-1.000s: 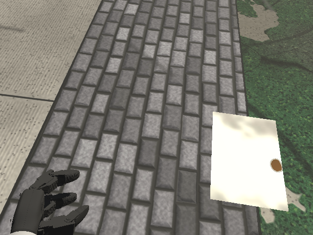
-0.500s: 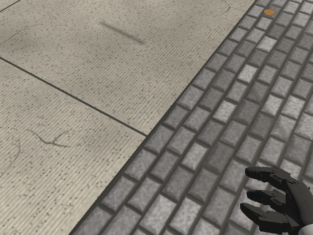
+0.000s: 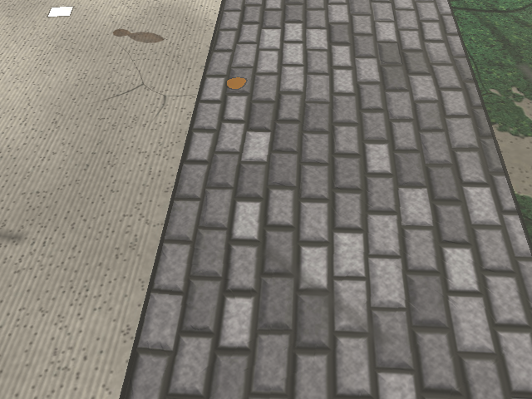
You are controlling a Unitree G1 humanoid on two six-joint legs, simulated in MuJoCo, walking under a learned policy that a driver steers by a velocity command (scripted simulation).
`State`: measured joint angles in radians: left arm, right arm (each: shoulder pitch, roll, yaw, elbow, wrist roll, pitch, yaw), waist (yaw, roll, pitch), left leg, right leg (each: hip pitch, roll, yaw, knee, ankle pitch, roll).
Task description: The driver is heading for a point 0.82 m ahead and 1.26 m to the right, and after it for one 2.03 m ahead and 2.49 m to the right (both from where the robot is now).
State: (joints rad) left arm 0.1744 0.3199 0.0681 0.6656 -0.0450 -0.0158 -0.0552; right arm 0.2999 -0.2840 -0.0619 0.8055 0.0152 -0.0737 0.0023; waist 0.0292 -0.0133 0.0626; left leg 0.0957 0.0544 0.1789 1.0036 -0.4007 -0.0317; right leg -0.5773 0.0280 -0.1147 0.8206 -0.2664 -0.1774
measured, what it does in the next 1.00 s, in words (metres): walks ahead, turning right: left foot, then right foot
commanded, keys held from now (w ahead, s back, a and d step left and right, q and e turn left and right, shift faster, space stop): w+e+shift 1.00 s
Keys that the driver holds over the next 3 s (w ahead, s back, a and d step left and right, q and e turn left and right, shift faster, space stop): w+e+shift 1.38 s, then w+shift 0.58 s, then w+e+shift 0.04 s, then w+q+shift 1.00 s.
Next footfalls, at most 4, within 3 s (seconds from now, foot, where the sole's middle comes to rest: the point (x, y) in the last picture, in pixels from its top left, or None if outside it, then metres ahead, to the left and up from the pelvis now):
0.40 left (257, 351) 0.60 0.10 -0.72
0.90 right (422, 289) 0.78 -0.34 -0.72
1.32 left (491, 188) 1.15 -0.62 -0.72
1.78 right None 0.88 -1.07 -0.72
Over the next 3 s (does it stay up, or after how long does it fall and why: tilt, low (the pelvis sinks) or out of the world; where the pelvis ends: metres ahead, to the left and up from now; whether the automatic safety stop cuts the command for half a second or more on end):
stays up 1.03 -1.99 0.04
